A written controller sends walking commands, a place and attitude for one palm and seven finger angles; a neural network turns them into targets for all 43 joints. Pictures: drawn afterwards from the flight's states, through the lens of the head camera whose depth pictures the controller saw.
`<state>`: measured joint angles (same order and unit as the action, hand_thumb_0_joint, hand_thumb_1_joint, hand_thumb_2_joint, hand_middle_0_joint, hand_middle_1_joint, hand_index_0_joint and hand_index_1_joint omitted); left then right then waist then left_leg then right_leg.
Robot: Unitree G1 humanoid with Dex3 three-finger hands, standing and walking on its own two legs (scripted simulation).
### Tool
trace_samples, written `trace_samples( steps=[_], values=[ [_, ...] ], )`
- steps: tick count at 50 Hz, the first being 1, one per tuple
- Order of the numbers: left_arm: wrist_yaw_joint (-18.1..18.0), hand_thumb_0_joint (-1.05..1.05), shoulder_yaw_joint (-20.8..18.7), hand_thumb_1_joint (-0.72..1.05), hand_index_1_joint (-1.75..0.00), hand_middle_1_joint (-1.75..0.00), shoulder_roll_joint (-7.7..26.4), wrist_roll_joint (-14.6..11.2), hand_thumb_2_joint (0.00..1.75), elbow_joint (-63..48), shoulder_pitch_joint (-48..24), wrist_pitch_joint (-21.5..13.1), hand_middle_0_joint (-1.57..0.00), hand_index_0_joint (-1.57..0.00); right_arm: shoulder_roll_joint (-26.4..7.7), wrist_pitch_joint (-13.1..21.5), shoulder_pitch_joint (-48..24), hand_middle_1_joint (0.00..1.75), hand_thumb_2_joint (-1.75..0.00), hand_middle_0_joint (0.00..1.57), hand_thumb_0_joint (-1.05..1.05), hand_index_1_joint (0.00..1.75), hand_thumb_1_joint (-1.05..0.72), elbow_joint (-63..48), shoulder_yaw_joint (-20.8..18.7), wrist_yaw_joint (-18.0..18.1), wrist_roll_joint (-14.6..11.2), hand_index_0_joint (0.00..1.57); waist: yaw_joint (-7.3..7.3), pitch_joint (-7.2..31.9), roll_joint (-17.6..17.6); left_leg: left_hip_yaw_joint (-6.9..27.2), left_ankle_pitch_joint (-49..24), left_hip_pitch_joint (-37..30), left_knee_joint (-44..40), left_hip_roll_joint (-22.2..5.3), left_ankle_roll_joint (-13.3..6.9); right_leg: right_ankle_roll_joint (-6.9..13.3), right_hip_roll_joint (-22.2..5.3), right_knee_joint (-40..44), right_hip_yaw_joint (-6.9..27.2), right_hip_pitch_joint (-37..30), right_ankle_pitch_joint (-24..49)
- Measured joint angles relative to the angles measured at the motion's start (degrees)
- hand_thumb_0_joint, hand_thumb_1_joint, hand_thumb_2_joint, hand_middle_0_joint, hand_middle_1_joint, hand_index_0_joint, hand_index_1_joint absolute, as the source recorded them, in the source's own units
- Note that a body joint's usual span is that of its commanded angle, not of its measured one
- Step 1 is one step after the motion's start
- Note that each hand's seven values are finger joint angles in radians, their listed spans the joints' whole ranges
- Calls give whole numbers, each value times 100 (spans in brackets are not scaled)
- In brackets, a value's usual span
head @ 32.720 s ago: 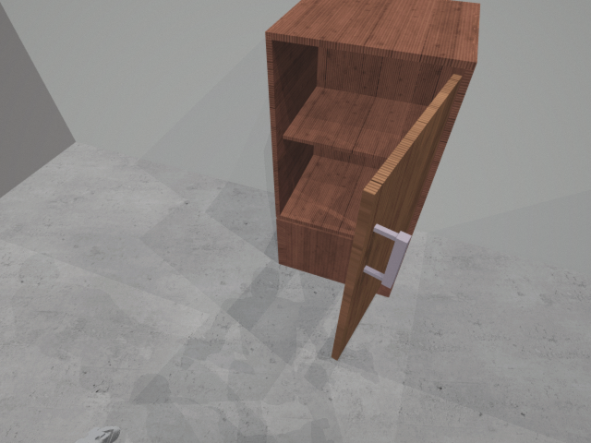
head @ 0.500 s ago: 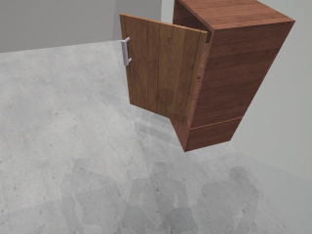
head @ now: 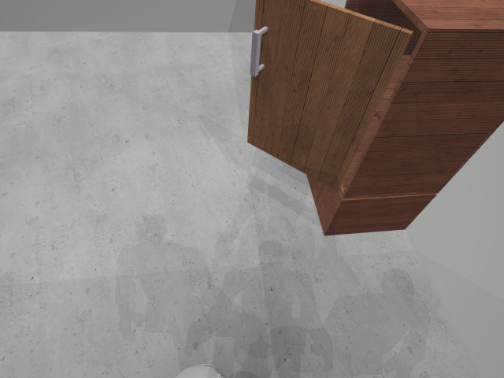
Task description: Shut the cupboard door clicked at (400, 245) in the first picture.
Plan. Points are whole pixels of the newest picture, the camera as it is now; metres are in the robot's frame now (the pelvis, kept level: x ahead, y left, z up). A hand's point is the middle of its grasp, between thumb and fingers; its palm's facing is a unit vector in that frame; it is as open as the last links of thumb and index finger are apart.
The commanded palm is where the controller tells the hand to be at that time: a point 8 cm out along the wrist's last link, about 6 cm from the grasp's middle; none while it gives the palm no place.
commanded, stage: walk to a spot facing it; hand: left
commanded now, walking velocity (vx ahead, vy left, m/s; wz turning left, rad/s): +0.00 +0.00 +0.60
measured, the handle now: (259, 51) +0.98 +0.01 -0.01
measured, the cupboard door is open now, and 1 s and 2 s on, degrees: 48 48 48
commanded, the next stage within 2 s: turn to face it in 1.82 s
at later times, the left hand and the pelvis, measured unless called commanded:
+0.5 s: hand out of the picture +0.01 +0.17 -0.13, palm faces +0.29 -0.90 -0.33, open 7.4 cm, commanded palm none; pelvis -0.01 -0.06 +0.02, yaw +19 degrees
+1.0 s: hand out of the picture -0.04 +0.16 -0.13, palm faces +0.61 -0.75 -0.27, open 7.4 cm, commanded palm none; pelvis +0.04 -0.05 +0.01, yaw +38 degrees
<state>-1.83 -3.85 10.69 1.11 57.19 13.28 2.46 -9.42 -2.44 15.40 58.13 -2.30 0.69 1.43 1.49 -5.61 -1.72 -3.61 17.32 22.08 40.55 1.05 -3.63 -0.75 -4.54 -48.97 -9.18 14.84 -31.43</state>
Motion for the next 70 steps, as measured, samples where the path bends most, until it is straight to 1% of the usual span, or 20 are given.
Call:
trace_samples(
  steps=[3,6,14,18,19,22,24,26,33,36,37,39,42,48,51,54,56,58,63,70],
  values=[
    [19,1,-31,91,-30,-30,106,15,89,-169,-256,62,-20,-20,-102,69,-122,30,-90,20,0,30,-91,-178,-2,40,27,20,52,11,67,152,-262,9,-412,89,-43,-47,184,-1215,552,717,206],
    [70,1,-55,91,-30,-30,212,26,89,-387,-480,2,-20,-20,-196,96,-200,30,-90,20,0,30,-91,-297,-3,55,28,20,58,56,130,359,-628,-48,-933,152,-38,-140,209,-1354,812,1062,664],
    [112,1,-21,91,-30,-30,375,30,89,-809,-796,-22,-20,-20,-427,4,-336,30,-90,20,0,30,-91,-526,-110,-20,33,21,122,193,320,1050,-1108,11,-1464,234,156,-248,329,-70,1070,860,721],
    [121,1,33,91,-30,-30,392,6,89,-929,-687,-62,-20,-20,-517,-101,-346,30,-90,20,0,30,-90,-628,-207,-56,13,21,118,271,380,1386,-1123,178,-1323,367,340,-144,470,1369,1014,222,957],
    [120,1,37,91,-30,-30,434,27,89,-981,-586,-102,-20,-20,-509,-133,-337,30,-90,20,0,30,-90,-659,-235,-65,-15,21,74,330,277,1358,-774,345,-1039,483,400,-2,397,1872,1082,55,1068],
    [61,1,88,91,-30,-30,286,54,89,-860,-414,-82,-20,-20,-656,-197,-420,30,-90,20,0,30,-91,-648,-342,-97,-4,20,42,219,459,1061,472,930,979,462,513,102,353,1780,853,1,1303],
    [38,1,104,91,-30,-30,212,46,89,-768,-262,-84,-20,-20,-693,-200,-444,30,-90,20,0,30,-91,-655,-349,-134,-6,20,54,140,474,754,561,1094,1963,312,578,100,262,1847,710,-150,1261],
    [26,1,112,91,-30,-30,181,50,89,-696,-144,-106,-20,-20,-659,-197,-458,30,-90,20,0,30,-91,-680,-320,-166,-34,20,74,48,380,498,622,1011,2187,142,640,98,118,1891,568,-279,1228],
    [67,1,112,90,-30,-30,167,68,89,-652,186,-192,-21,-20,-478,-232,-703,30,-90,20,0,30,-91,-668,-144,-226,-84,20,-114,-193,77,51,747,88,511,-154,582,16,-316,1627,-17,-420,945],
    [106,1,70,90,-30,-30,229,37,89,-598,396,-192,-21,-20,-449,-130,-804,30,-90,20,0,30,-91,-754,-68,-244,-68,20,-195,-144,0,-75,236,-481,-628,-128,413,-84,-466,1153,-234,-295,655],
    [132,1,52,90,-30,-30,268,18,89,-571,451,-167,-21,-20,-445,-54,-828,30,-90,20,0,30,-91,-794,-62,-245,-42,20,-188,-111,-21,-49,-170,-462,-716,-109,334,-131,-505,701,-199,-114,492],
    [152,1,18,90,-30,-30,358,35,89,-475,451,-34,-21,-20,-391,75,-859,30,-90,20,0,30,-91,-828,-28,-219,-20,20,-243,-109,-109,0,-42,-367,-414,-58,292,-165,-418,-394,195,350,15],
    [214,1,-27,91,-30,-30,406,48,89,-376,355,69,-20,-20,-334,178,-691,30,-90,20,0,30,-91,-873,19,-146,6,20,-238,4,-77,173,96,-484,-538,-35,313,-177,-238,-1213,518,926,224],
    [370,1,-21,91,-30,-30,333,49,89,-625,89,-75,-20,-20,-358,151,-318,30,-90,20,0,30,-90,-671,25,-129,32,21,-167,177,185,607,-50,-798,-1018,-45,368,-237,-93,-59,626,1187,923],
    [410,1,-7,91,-30,-30,322,69,89,-801,71,-235,-20,-20,-375,88,-126,30,-90,21,0,30,-90,-556,-20,-143,19,21,-109,278,287,837,257,-767,-718,-61,379,-250,75,1011,532,769,1157],
    [324,1,35,91,-30,-30,235,107,89,-895,67,-423,-20,-20,-433,-3,-25,30,-90,21,0,30,-90,-407,-106,-135,-12,21,-144,329,378,936,1209,-145,974,4,237,104,63,1057,288,628,1380],
    [248,1,55,91,-30,-30,119,102,89,-843,168,-460,-20,-20,-463,-50,-61,30,-90,20,0,30,-91,-329,-157,-167,18,21,-153,362,368,740,956,375,2238,8,246,220,-8,1192,141,414,1340],
    [209,1,71,91,-30,-30,4,92,89,-699,295,-478,-20,-20,-472,-41,-117,30,-90,20,1,30,-91,-329,-194,-220,33,20,-87,408,356,521,362,772,2847,-125,306,221,-58,1610,-33,93,1431],
    [167,1,130,91,-30,-30,-224,79,89,-379,556,-591,-20,-20,-375,8,-288,30,-90,20,0,30,-91,-425,-215,-306,9,20,3,379,255,220,-404,1267,2657,-414,399,173,-124,2553,-540,-644,1609],
    [148,1,179,91,-30,-30,-358,81,89,-77,920,-664,-21,-20,-236,-18,-795,30,-90,20,0,30,-91,-475,-113,-385,8,20,-231,60,207,-141,-457,1238,1184,-517,291,-14,-138,2837,-1198,-1330,1315]
  ],
)
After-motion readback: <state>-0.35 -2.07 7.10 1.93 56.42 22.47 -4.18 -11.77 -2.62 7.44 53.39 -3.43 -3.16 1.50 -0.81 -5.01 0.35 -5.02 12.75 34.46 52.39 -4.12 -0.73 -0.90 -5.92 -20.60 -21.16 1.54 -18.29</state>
